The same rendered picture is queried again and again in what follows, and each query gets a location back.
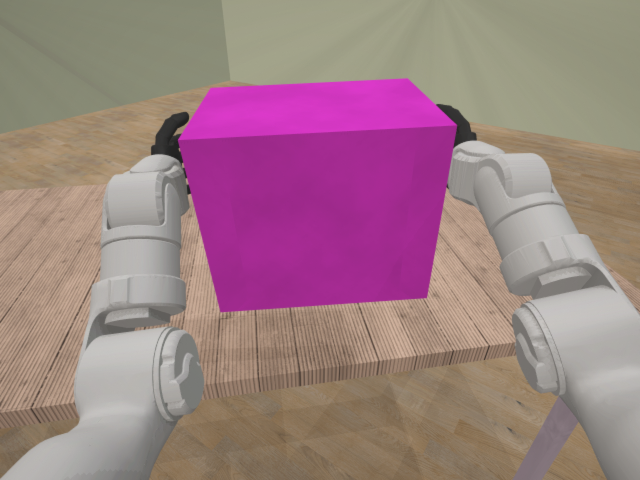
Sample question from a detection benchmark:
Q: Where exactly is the carton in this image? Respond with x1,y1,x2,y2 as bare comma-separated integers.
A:
178,78,457,312

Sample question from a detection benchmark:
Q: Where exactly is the robot left hand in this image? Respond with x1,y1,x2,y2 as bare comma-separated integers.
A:
151,112,191,194

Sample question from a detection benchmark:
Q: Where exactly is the right robot upper arm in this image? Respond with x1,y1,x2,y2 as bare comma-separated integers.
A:
512,285,640,480

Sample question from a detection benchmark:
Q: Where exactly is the robot right hand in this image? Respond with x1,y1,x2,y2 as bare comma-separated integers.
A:
436,104,477,189

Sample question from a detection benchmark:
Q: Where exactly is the left robot upper arm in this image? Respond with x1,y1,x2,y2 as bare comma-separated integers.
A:
0,326,204,480

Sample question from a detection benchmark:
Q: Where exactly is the table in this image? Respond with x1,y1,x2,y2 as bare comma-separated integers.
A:
0,179,640,480

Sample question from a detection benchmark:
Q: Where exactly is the right robot forearm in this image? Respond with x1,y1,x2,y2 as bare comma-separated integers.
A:
447,141,640,323

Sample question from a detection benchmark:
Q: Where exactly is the left robot forearm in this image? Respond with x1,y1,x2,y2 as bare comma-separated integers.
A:
74,154,190,417

